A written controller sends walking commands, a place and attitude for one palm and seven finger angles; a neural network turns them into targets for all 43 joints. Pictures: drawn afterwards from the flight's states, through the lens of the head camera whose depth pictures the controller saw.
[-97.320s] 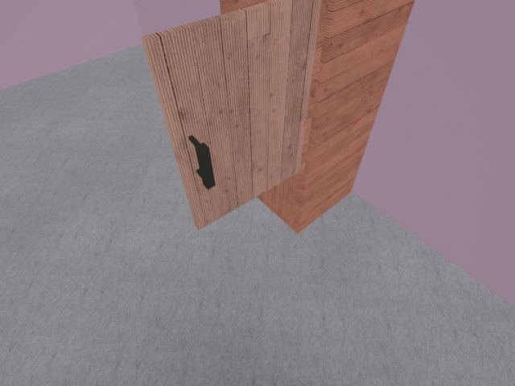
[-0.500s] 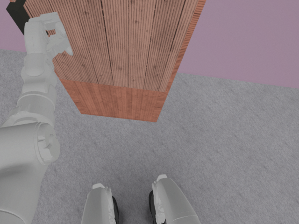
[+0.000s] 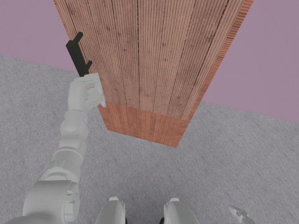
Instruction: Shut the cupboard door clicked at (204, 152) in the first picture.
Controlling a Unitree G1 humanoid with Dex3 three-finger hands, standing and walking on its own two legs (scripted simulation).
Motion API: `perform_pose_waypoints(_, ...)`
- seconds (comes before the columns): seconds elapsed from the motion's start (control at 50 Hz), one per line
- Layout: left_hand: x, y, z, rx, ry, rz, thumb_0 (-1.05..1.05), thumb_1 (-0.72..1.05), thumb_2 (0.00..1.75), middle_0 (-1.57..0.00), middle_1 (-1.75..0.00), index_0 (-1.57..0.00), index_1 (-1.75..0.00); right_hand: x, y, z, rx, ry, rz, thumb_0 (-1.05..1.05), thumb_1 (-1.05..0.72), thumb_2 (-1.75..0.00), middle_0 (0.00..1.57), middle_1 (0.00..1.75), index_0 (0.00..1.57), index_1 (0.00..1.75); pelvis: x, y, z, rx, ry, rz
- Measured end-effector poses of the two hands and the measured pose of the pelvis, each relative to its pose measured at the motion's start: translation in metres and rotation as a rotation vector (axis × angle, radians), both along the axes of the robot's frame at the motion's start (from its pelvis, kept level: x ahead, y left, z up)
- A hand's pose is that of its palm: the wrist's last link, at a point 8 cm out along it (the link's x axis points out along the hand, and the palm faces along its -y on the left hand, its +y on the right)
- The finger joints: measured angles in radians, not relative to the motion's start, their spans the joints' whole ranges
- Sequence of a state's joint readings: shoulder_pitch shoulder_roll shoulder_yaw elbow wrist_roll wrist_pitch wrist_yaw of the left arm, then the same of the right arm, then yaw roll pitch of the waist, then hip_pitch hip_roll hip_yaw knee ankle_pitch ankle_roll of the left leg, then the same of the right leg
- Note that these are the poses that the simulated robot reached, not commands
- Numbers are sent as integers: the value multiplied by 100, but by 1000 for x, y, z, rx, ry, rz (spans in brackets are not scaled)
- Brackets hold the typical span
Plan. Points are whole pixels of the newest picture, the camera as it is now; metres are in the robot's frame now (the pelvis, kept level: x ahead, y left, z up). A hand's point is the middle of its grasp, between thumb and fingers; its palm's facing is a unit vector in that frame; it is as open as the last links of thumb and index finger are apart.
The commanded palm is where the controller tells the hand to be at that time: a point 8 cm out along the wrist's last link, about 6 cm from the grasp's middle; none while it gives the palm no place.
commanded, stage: draw the hand back to the body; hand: left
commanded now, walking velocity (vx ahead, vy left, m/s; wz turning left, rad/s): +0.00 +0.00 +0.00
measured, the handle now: (81, 55) +0.60 +0.19 +0.04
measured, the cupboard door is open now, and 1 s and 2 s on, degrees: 0 0 0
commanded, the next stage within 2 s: step back with the hand held close in 1.64 s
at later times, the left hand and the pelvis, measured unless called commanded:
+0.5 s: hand (67, 111) +0.35 +0.16 +0.13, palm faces -0.01 -1.00 -0.05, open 3.1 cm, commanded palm +0.31 +0.22 +0.13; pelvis +0.00 +0.00 +0.05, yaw +0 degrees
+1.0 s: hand out of the picture +0.26 +0.24 +0.20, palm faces +0.33 -0.89 -0.32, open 4.2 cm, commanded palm +0.21 +0.28 +0.22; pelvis +0.02 +0.01 +0.09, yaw +0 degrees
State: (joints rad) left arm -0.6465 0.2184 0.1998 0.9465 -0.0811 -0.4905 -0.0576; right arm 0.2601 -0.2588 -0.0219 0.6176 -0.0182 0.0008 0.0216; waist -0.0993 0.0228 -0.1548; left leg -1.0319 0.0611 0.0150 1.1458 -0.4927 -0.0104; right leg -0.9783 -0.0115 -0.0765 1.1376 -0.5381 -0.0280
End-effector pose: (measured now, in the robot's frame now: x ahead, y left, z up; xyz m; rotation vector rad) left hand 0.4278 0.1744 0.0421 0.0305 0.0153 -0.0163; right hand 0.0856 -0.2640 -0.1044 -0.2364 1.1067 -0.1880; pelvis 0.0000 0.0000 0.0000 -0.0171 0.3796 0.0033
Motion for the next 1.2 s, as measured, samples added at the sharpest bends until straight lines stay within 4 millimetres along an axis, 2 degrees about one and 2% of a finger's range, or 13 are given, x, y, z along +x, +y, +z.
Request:
perform_pose_waypoints(0.08,0,-1,6,2,-35,4,2,90,90,-131,-150,-130,-150,11,1,-1,3,-37,10,0,-90,-89,20,30,20,30,-2,-2,-2,3,-2,-1)
perform_pose_waypoints(0.16,-7,2,17,12,-59,-4,2,90,90,-130,-150,-130,-149,6,6,-3,36,-38,-11,0,-90,-89,20,30,20,30,-3,-3,0,8,-17,-12)
perform_pose_waypoints(0.32,-55,27,48,23,-25,26,2,90,90,-130,-150,-129,-149,-14,19,15,92,-18,-46,1,-90,-89,20,30,20,30,0,-5,28,16,-104,-19)
perform_pose_waypoints(0.42,-79,40,71,21,-59,22,2,90,90,-131,-150,-130,-149,-10,15,31,73,-55,-37,1,-90,-89,20,30,20,30,1,-5,40,12,-154,-8)
perform_pose_waypoints(0.5,-98,45,85,15,-72,-1,2,90,90,-130,-150,-130,-149,5,10,46,51,-128,-28,1,-90,-89,20,30,20,30,0,-3,47,11,-194,-6)
perform_pose_waypoints(0.58,-117,50,95,12,-63,-6,2,90,90,-128,-147,-127,-147,28,9,62,38,-224,-5,1,-90,-89,20,30,20,30,0,-1,53,13,-232,-6)
perform_pose_waypoints(0.62,-126,54,101,82,-38,26,2,90,90,-126,-144,-125,-144,41,11,70,30,-261,-4,1,-90,-89,20,30,20,30,0,-1,58,17,-255,-10)
perform_pose_waypoints(0.72,-150,63,118,206,22,139,2,90,90,-116,-134,-115,-133,73,24,94,28,-343,12,1,-90,-89,20,30,19,30,4,2,73,21,-318,-11)
perform_pose_waypoints(0.88,-182,92,151,271,18,297,2,90,90,-96,-112,-95,-112,111,51,120,60,-430,98,1,-90,-89,20,30,20,30,15,5,89,20,-395,-4)
perform_pose_waypoints(1.02,-206,110,175,314,-10,373,2,90,90,-77,-92,-76,-91,125,66,125,92,-444,155,1,-90,-89,20,30,20,30,24,7,95,20,-427,-3)
perform_pose_waypoints(1.2,-235,125,211,408,-83,446,2,90,90,-53,-65,-52,-64,126,65,119,103,-430,163,1,-90,-89,21,30,20,30,32,8,96,20,-440,-2)
